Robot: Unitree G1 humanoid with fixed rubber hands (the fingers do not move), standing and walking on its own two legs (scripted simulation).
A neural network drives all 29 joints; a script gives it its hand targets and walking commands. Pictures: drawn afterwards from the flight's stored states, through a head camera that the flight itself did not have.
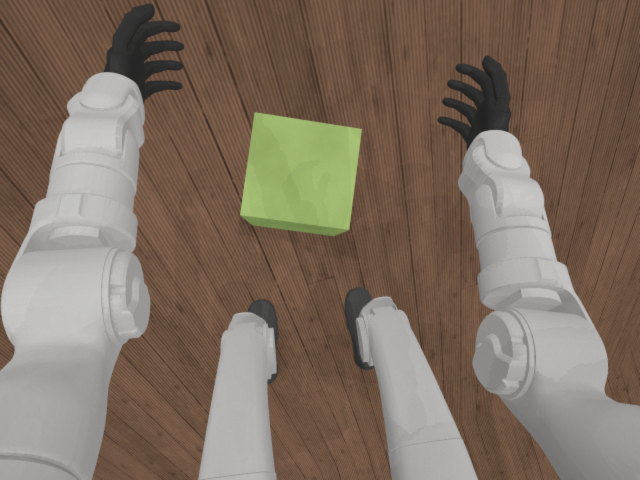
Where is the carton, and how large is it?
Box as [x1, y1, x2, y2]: [240, 112, 361, 235]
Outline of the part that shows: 255,112 240,214 251,224 328,235 335,235 347,230 349,227 361,129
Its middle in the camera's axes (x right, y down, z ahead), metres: -0.04 -0.12 +0.86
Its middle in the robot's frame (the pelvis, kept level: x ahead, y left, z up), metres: +0.50 -0.02 -0.52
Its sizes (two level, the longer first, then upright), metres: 0.210 0.200 0.250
